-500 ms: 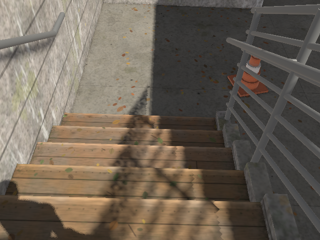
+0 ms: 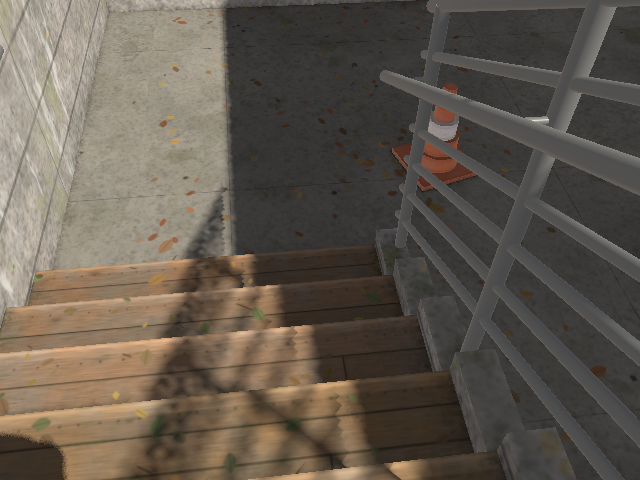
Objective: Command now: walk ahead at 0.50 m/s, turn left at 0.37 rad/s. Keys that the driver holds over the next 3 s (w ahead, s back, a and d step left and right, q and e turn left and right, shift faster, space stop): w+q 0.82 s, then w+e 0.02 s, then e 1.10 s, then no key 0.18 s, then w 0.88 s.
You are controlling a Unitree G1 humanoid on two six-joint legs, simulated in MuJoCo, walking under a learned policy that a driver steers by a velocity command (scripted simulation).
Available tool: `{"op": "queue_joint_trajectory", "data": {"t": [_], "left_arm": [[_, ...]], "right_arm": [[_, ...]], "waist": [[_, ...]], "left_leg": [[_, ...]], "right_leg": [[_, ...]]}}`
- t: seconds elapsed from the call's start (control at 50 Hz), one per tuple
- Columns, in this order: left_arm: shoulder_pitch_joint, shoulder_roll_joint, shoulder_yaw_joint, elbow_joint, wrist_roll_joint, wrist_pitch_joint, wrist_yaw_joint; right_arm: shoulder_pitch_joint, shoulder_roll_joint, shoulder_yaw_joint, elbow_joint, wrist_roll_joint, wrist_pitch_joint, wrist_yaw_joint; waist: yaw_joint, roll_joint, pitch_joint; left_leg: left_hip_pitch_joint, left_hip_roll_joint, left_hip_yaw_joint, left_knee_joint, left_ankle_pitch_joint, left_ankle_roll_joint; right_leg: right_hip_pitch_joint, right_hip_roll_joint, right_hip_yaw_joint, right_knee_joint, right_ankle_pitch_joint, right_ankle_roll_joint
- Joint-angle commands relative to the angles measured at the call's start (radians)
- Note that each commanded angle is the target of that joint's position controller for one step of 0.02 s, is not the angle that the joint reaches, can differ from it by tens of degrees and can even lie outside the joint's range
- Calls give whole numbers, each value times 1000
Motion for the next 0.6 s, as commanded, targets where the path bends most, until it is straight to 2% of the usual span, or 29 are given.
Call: {"op": "queue_joint_trajectory", "data": {"t": [0.02, 0.04, 0.06, 0.08, 0.1, 0.12, 0.14, 0.16, 0.18, 0.2, 0.22, 0.24, 0.26, 0.28, 0.3, 0.32, 0.34, 0.36, 0.38, 0.4, 0.42, 0.44, 0.46, 0.48, 0.5, 0.54, 0.56, 0.58, 0.6], "left_arm": [[645, 303, 132, 160, 16, -23, 0], [688, 290, 137, 170, 49, -5, -9], [633, 244, 137, 151, 40, 9, -4], [576, 214, 129, 140, 32, 18, -4], [458, 146, 107, 116, 44, 21, 5], [377, 77, 88, 97, 40, 8, -4], [262, -21, 57, 54, 18, -37, 17], [239, -13, 59, 68, 17, -56, 43], [225, -31, 44, 61, 1, -76, 64], [294, 22, 48, 88, -2, -81, 72], [348, 57, 51, 120, 31, -81, 69], [378, 66, 58, 135, 41, -79, 65], [399, 69, 58, 143, 41, -78, 62], [417, 63, 57, 147, 46, -72, 58], [422, 63, 57, 150, 49, -67, 53], [486, 6, 42, 198, 50, -71, 75], [625, -5, 39, 259, 36, -64, 98], [751, -41, 33, 289, 20, -62, 129], [807, -65, 21, 316, 27, -59, 135], [784, -75, 14, 316, 33, -60, 130], [706, -114, -4, 262, 36, -61, 132], [620, -91, -5, 223, 35, -64, 114], [584, -22, 9, 216, 63, -67, 86], [548, 12, 21, 208, 55, -71, 79], [557, 34, 31, 227, 25, -69, 85], [620, 49, 41, 284, -8, -62, 117], [666, 70, 53, 304, 0, -50, 129], [704, 65, 56, 342, 41, -27, 118], [683, 85, 62, 334, 54, -18, 94]], "right_arm": [[329, 41, -4, 67, 38, 0, 79], [158, -55, -21, -39, 89, -12, 100], [-61, -109, -37, -129, 102, -15, 98], [-144, -129, -43, -169, 110, -20, 77], [-126, -74, -31, -186, 103, -24, 63], [-163, -98, -50, -199, 104, -27, 44], [-179, -44, -34, -204, 66, -25, 31], [-190, -13, -25, -196, 40, -22, 32], [-168, -34, -37, -169, 45, -20, 38], [-176, -69, -53, -158, 31, -12, 48], [-181, -52, -50, -172, 45, -7, 61], [-163, -57, -44, -175, 39, -4, 70], [-198, -58, -43, -186, 33, -3, 75], [-236, -95, -50, -208, 31, -2, 76], [-286, -129, -60, -238, 34, -5, 73], [-405, -110, -39, -280, 34, -4, 62], [-434, -70, -25, -288, 36, 2, 56], [-521, -68, -20, -320, 35, 0, 52], [-573, -56, -16, -334, 33, 3, 59], [-557, -56, -13, -338, 35, 4, 75], [-562, -75, -9, -326, 31, 7, 87], [-563, -70, -10, -320, 32, 16, 91], [-591, -85, -17, -353, 38, 28, 95], [-612, -126, -31, -378, 37, 38, 96], [-629, -133, -33, -390, 23, 40, 94], [-692, -135, -33, -392, 2, 37, 98], [-675, -119, -30, -373, -4, 34, 84], [-593, -108, -36, -336, 4, 31, 67], [-392, -172, -74, -246, 28, 14, 53]], "waist": [[198, -134, -329], [272, -83, -300], [323, -18, -212], [298, 47, -108], [215, 88, -18], [145, 111, 71], [85, 97, 99], [80, 63, 149], [93, 120, 147], [113, 98, 109], [103, 68, 87], [106, 66, 68], [119, 90, 46], [140, 86, 64], [156, 90, 71], [214, 89, 106], [259, 81, 109], [335, 104, 125], [344, 84, 138], [314, 74, 135], [299, 118, 165], [276, 133, 162], [262, 86, 181], [255, 110, 221], [252, 111, 266], [283, 98, 304], [302, 89, 290], [262, 89, 257], [182, 134, 171]], "left_leg": [[-629, 1, -69, 680, 107, 10], [-843, 16, -38, 842, 53, -8], [-992, 47, -24, 812, 113, -10], [-999, 84, -36, 771, 204, -5], [-928, 138, -133, 593, 426, 45], [-745, 184, -135, 503, 500, 64], [-653, 226, -144, 209, 704, 105], [-604, 228, -119, 65, 769, 115], [-493, 211, -103, -158, 972, 111], [-458, 187, -59, -148, 982, 80], [-453, 191, -69, -106, 999, 73], [-524, 198, -120, -115, 1023, 69], [-547, 189, -95, -138, 1046, 72], [-601, 175, -74, -134, 1020, 80], [-604, 172, -70, -134, 976, 89], [-876, 247, -206, -272, 1089, 85], [-1049, 232, -200, -337, 1085, 81], [-1168, 225, -174, -477, 1170, 76], [-1175, 223, -133, -502, 1188, 78], [-1088, 240, -125, -486, 1166, 86], [-915, 242, -84, -601, 1415, 86], [-496, 192, 27, -672, 1526, 93], [-264, 160, 63, -564, 1491, 86], [-263, 166, 40, -577, 1420, 81], [-298, 175, 31, -670, 1348, 87], [-427, 176, 29, -854, 1216, 98], [-427, 155, 58, -940, 1206, 103], [-256, 170, 25, -969, 1248, 130], [15, 121, 98, -1015, 1416, 149]], "right_leg": [[1094, -264, 87, 468, 1002, -286], [1074, -332, 179, 443, 977, -298], [930, -341, 212, 347, 628, -285], [692, -328, 194, 277, 377, -261], [440, -332, 178, 196, 100, -239], [145, -334, 141, 140, 166, -211], [-6, -245, 63, 67, 69, -186], [-88, -210, 21, 19, 40, -184], [-170, -175, -54, -21, -19, -191], [-156, -212, -45, -14, 27, -240], [-131, -222, -46, 22, 123, -245], [-35, -246, -31, 65, 150, -241], [18, -215, -76, 117, 85, -217], [71, -199, -85, 143, 70, -198], [86, -211, -69, 156, 36, -207], [333, -255, 10, 197, -94, -182], [531, -275, 40, 230, -98, -179], [682, -241, 25, 271, -163, -153], [666, -237, 41, 300, -158, -148], [560, -251, 54, 287, -150, -157], [394, -180, -73, 303, -280, -126], [35, -102, -207, 257, -426, -103], [-151, -110, -216, 216, -530, -99], [-135, -127, -218, 245, -561, -87], [-56, -144, -202, 290, -555, -75], [193, -194, -147, 350, -401, -60], [319, -206, -145, 411, -243, -53], [289, -244, -111, 503, -167, -49], [241, -173, -181, 684, -144, -26]]}}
